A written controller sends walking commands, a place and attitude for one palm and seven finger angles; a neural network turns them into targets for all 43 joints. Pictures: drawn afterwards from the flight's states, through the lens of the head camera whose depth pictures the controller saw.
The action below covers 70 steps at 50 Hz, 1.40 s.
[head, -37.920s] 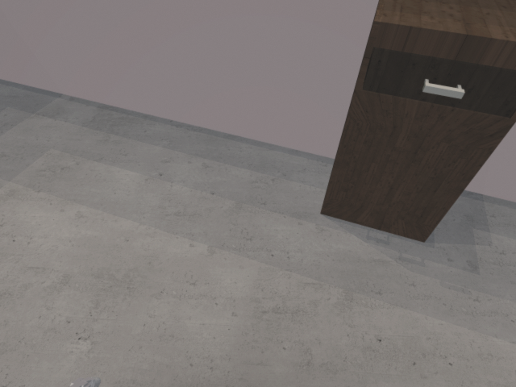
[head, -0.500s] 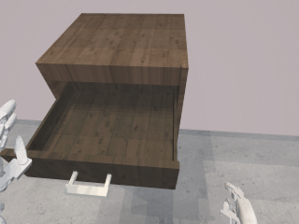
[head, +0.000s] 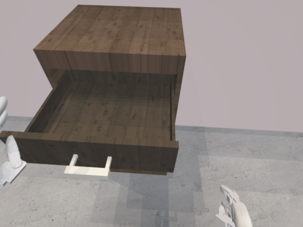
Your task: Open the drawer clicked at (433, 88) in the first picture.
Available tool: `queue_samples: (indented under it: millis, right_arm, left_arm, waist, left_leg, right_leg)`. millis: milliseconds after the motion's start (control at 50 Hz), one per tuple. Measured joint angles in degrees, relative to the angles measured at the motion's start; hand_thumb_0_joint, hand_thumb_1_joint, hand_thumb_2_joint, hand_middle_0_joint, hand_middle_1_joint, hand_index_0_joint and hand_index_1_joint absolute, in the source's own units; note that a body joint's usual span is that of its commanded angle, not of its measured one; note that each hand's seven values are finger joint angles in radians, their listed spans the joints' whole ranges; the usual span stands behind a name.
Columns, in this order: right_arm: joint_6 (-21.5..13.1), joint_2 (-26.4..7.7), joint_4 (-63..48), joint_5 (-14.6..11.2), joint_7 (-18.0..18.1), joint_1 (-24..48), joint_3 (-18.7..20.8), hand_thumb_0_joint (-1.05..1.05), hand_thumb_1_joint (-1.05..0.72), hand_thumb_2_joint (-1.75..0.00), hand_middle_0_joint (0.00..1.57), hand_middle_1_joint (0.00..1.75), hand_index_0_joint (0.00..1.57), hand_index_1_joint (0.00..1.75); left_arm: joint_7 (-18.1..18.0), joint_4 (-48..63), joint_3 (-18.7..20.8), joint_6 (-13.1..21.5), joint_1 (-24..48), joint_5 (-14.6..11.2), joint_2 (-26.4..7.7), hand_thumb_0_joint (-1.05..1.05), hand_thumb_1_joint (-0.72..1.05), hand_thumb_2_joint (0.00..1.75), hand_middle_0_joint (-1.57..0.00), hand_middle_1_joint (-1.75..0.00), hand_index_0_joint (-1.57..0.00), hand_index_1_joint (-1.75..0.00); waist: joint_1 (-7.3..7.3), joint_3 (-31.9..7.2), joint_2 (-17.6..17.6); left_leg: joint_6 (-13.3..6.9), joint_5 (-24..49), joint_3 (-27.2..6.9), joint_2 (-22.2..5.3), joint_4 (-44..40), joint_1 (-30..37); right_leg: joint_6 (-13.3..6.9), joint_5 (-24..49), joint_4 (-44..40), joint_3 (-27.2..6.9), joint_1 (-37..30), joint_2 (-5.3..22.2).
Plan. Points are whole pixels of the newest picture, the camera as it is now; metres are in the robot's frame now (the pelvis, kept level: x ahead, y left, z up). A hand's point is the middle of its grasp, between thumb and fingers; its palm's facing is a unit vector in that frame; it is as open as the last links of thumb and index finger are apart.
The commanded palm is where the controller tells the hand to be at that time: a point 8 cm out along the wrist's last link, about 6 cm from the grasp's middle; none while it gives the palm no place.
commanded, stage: step back with the hand held close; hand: left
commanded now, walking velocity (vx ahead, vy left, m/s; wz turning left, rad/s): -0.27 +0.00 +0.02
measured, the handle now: (90, 165) +0.27 +0.18 +0.02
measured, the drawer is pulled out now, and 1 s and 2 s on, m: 0.30 0.30 0.30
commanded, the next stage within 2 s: stop stepping back and stand still in 0.66 s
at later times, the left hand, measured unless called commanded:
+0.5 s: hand out of the picture +0.10 +0.22 +0.19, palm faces +0.44 -0.79 -0.42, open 7.4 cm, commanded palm +0.03 +0.27 +0.20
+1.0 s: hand out of the picture +0.00 +0.18 +0.20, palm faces +0.32 -0.83 -0.46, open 7.4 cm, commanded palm -0.06 +0.23 +0.20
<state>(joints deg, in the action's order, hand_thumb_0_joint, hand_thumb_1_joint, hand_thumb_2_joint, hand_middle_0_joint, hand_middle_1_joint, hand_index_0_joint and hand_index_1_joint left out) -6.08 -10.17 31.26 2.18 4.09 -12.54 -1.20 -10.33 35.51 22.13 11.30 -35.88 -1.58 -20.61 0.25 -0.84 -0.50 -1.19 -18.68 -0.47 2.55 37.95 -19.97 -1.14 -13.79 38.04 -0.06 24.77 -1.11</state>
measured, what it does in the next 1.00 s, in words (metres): walks backwards: left foot, then right foot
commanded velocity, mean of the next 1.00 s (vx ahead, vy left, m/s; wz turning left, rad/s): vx -0.22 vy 0.03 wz -0.03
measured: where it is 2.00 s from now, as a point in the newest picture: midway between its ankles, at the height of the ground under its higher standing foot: outside the picture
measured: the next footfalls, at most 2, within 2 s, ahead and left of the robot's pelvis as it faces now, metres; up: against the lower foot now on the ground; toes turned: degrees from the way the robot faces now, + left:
left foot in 0.60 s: -0.05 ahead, +0.13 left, +0.00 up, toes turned +6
right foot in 0.86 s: -0.15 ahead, -0.14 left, +0.00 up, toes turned -3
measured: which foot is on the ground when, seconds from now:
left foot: down 0.00-0.42, up 0.44-0.58, down 0.60-0.86, up 0.88-1.00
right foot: down 0.00-0.60, up 0.62-0.84, down 0.86-1.00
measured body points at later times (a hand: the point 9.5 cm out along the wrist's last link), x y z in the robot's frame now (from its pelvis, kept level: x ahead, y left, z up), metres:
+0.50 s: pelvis -0.08 -0.02 +0.00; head -0.07 -0.02 +0.45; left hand +0.07 +0.26 +0.21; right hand +0.10 -0.25 -0.08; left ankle -0.06 +0.12 -0.70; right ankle +0.02 -0.11 -0.72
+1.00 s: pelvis -0.20 -0.04 +0.01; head -0.19 -0.04 +0.46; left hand -0.02 +0.22 +0.22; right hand -0.06 -0.28 -0.08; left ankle -0.18 +0.08 -0.66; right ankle -0.19 -0.14 -0.72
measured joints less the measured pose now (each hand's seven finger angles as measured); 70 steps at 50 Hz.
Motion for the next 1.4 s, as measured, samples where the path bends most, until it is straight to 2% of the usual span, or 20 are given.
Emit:
queue_samples:
  millis: [80,160,220,280,340,400,520,600,640,700,740,780,840,880,920,980,1060,1120,1240,1400]
  right_arm:
    - [0.6,-0.7,1.2,-1.4,-0.7,-0.9,0.0,0.01,-0.9,-0.9,0.2,0.3,0.21,0.3]
    - [1.9,-1.6,2.9,-2.1,-1.3,-1.4,0.2,0.01,-0.9,-0.9,0.2,0.3,0.21,0.3]
    - [2.1,-2.8,2.0,-2.1,-1.1,-1.8,0.4,0.01,-0.9,-0.9,0.2,0.3,0.21,0.3]
    - [1.2,-3.7,1.5,-2.2,-1.1,-1.3,1.7,0.01,-0.9,-0.9,0.2,0.3,0.21,0.3]
    - [0.0,-3.3,1.0,-2.4,-1.1,-1.4,2.5,0.01,-0.9,-0.9,0.2,0.3,0.21,0.3]
    - [-0.9,-2.8,1.5,-2.4,-1.1,-0.7,2.5,0.01,-0.9,-0.9,0.2,0.3,0.21,0.3]
    - [0.9,-2.0,4.2,-2.5,-2.3,1.1,2.2,0.01,-0.9,-0.9,0.2,0.3,0.2,0.3]
    - [2.1,-1.6,2.3,-2.0,-2.1,0.7,1.0,0.01,-0.9,-0.9,0.2,0.3,0.21,0.3]
    - [1.3,-1.4,1.9,-1.4,-1.8,1.2,1.4,0.01,-0.9,-0.9,0.2,0.3,0.21,0.3]
    - [-0.5,0.3,3.0,-1.1,-2.0,1.5,1.7,0.01,-0.9,-0.9,0.2,0.3,0.21,0.3]
    - [-1.7,1.1,4.0,-0.9,-2.3,1.6,1.6,0.01,-0.9,-0.9,0.2,0.3,0.21,0.3]
    - [-2.5,1.4,4.7,-1.1,-2.9,1.8,1.2,0.01,-0.9,-0.9,0.2,0.3,0.21,0.3]
    - [-2.9,1.3,4.3,-1.5,-3.4,2.1,0.0,0.01,-0.9,-0.9,0.2,0.3,0.21,0.3]
    - [-2.4,0.8,3.8,-2.2,-3.5,2.6,-0.5,0.01,-0.9,-0.9,0.2,0.3,0.21,0.3]
    - [-1.1,0.1,4.4,-2.9,-3.5,2.2,-0.2,0.01,-0.9,-0.9,0.2,0.3,0.21,0.3]
    - [1.0,-0.7,5.1,-2.9,-2.8,0.3,0.1,0.01,-0.9,-0.9,0.2,0.3,0.21,0.3]
    - [1.7,-2.4,5.4,-3.0,-1.4,-2.6,1.1,0.01,-0.9,-0.9,0.2,0.3,0.21,0.3]
    - [0.0,-5.1,4.8,-2.9,-0.8,-4.3,2.4,0.01,-0.9,-0.9,0.2,0.3,0.21,0.3]
    - [-1.3,-4.3,4.9,-2.7,-0.6,-3.4,2.9,0.01,-0.9,-0.9,0.19,0.3,0.2,0.3]
    - [-1.9,-0.8,5.0,-2.5,-1.1,-1.8,0.1,0.01,-0.9,-0.9,0.2,0.3,0.2,0.3]
  left_arm:
    - [0.8,-1.6,-1.4,0.4,2.2,-0.4,1.2,0.01,0.89,0.89,-0.21,-0.3,-0.22,-0.3]
    - [1.5,-2.5,-1.7,1.0,3.4,-0.6,0.8,0.01,0.88,0.89,-0.21,-0.3,-0.22,-0.3]
    - [1.5,-1.6,-0.8,1.6,1.8,-0.5,-0.4,0.01,0.88,0.89,-0.21,-0.3,-0.22,-0.3]
    - [1.2,-1.1,0.2,2.4,1.0,-0.3,-1.8,0.01,0.88,0.89,-0.21,-0.3,-0.22,-0.3]
    - [0.7,-0.9,1.8,2.0,-0.9,-0.1,-2.8,0.01,0.88,0.89,-0.21,-0.3,-0.22,-0.3]
    - [0.8,-0.9,2.5,2.1,-0.1,-0.3,-2.3,0.01,0.88,0.89,-0.21,-0.3,-0.22,-0.3]
    - [1.5,-0.2,-1.3,2.0,3.5,-0.3,-0.1,0.01,0.88,0.89,-0.21,-0.3,-0.22,-0.3]
    - [1.9,1.0,-0.6,2.6,0.8,-0.4,-1.1,0.01,0.88,0.89,-0.21,-0.3,-0.22,-0.3]
    - [1.6,0.9,0.1,3.0,1.1,-0.3,-2.3,0.01,0.88,0.89,-0.21,-0.3,-0.22,-0.3]
    - [1.1,0.1,1.6,2.4,0.8,-1.3,-2.4,0.01,0.88,0.89,-0.21,-0.3,-0.22,-0.3]
    - [0.8,0.1,1.8,1.7,0.8,-2.1,-1.4,0.01,0.88,0.89,-0.21,-0.3,-0.22,-0.3]
    - [0.9,0.2,1.2,1.4,1.6,-2.4,-0.1,0.01,0.89,0.89,-0.21,-0.3,-0.22,-0.3]
    - [1.4,0.6,0.8,1.6,3.0,-2.1,0.2,0.01,0.89,0.9,-0.2,-0.3,-0.21,-0.3]
    - [2.1,0.6,0.6,2.1,4.2,-1.5,-0.3,0.01,0.89,0.9,-0.2,-0.3,-0.21,-0.3]
    - [2.8,0.3,-0.5,2.0,4.6,-1.2,-0.7,0.01,0.89,0.9,-0.2,-0.3,-0.21,-0.3]
    - [2.8,0.3,-0.3,2.3,0.8,-1.4,-1.1,0.01,0.88,0.89,-0.21,-0.3,-0.22,-0.3]
    - [1.7,-1.4,0.6,2.6,-3.6,-0.6,-1.9,0.01,0.88,0.89,-0.21,-0.3,-0.22,-0.3]
    - [1.2,-1.4,-0.4,2.3,-3.7,-0.3,-1.9,0.01,0.88,0.89,-0.21,-0.3,-0.22,-0.3]
    - [1.2,-1.3,-0.6,1.4,-3.0,0.2,-2.8,0.01,0.88,0.89,-0.21,-0.3,-0.22,-0.3]
    - [1.0,-2.1,-0.7,2.0,-0.5,-0.1,-1.3,0.01,0.88,0.89,-0.21,-0.3,-0.22,-0.3]
  waist:
    - [-0.01,-1.0,1.3]
    - [0.7,-0.7,-1.0]
    - [1.61,-0.6,-1.4]
    - [1.6,1.0,-1.0]
    - [1.27,0.6,-0.9]
    - [0.1,0.4,-0.7]
    - [0.31,0.8,-2.0]
    - [0.98,-0.1,-3.0]
    - [1.24,0.9,-2.4]
    - [0.36,1.4,-2.0]
    - [-0.38,1.4,-1.4]
    - [-1.18,1.5,-0.6]
    - [-1.56,1.8,0.1]
    - [-1.12,3.1,1.3]
    - [-0.08,3.7,1.5]
    - [1.09,2.0,-0.5]
    - [2.3,-1.1,-2.0]
    - [3.0,-1.4,0.0]
    - [2.11,-0.2,-2.3]
    - [0.52,-1.6,0.0]
  left_leg:
    - [0.5,-5.7,-0.7,-0.9,5.1,-2.8]
    - [0.5,-9.0,0.8,-1.0,9.0,-2.4]
    - [-0.2,-5.2,1.5,-2.9,-3.1,2.3]
    - [1.3,4.4,1.8,-3.8,-3.7,0.7]
    - [2.3,2.8,2.3,-4.2,-1.2,-1.1]
    - [2.7,1.9,2.6,-4.7,1.4,-3.4]
    - [1.6,-8.9,1.3,-2.1,11.9,-6.6]
    - [0.6,-5.7,2.5,-2.9,-2.6,0.2]
    - [0.9,4.7,2.5,-3.9,-3.6,-1.2]
    - [2.1,5.1,3.2,-5.5,-2.3,-2.0]
    - [2.6,5.4,3.7,-6.8,-2.9,-2.0]
    - [3.0,6.5,4.3,-8.1,-3.5,-2.5]
    - [3.7,7.6,4.8,-9.7,-2.2,-5.0]
    - [3.4,3.4,3.8,-10.7,2.1,-7.6]
    - [2.8,-3.0,1.1,-8.0,10.8,-10.0]
    - [2.7,-3.5,1.4,-3.6,19.8,-9.9]
    - [1.1,-3.6,3.8,-1.9,6.3,-1.6]
    - [-0.7,2.0,3.1,-3.4,-10.5,6.4]
    - [0.0,4.7,3.9,-2.3,-10.6,6.7]
    - [0.3,1.9,2.7,-3.9,-6.7,5.0]
  right_leg:
    - [-1.6,0.3,0.1,1.4,0.8,-0.5]
    - [-1.8,3.1,-3.6,1.7,-0.5,1.1]
    - [-1.3,5.2,-5.8,2.3,-0.3,1.2]
    - [0.4,1.5,-3.4,1.9,1.6,0.6]
    - [1.6,-0.4,0.5,0.3,1.7,0.2]
    - [-0.2,0.7,1.8,-0.5,2.2,-0.4]
    - [-1.1,4.2,-2.6,0.3,2.0,1.5]
    - [-0.1,7.5,-5.8,0.0,2.7,1.9]
    - [1.3,0.6,-0.3,-0.3,5.0,0.8]
    - [2.3,-9.5,16.7,-1.2,7.4,-1.7]
    - [2.9,-11.9,21.2,-0.4,5.9,-2.2]
    - [3.2,-12.6,18.8,0.6,2.5,-1.7]
    - [3.2,-10.2,5.7,1.4,-5.1,0.2]
    - [0.7,-7.6,0.5,2.5,-7.2,-0.2]
    - [-0.9,-6.9,0.4,3.2,-7.1,-0.2]
    - [-1.2,-4.2,-3.4,1.9,-7.9,0.9]
    - [-0.9,-0.2,-9.4,0.6,-9.0,1.3]
    - [-0.5,0.8,-10.3,2.3,-8.8,-0.2]
    - [0.8,-0.9,-8.3,1.9,-8.4,1.2]
    - [-1.0,1.0,-9.1,3.2,-8.9,-0.3]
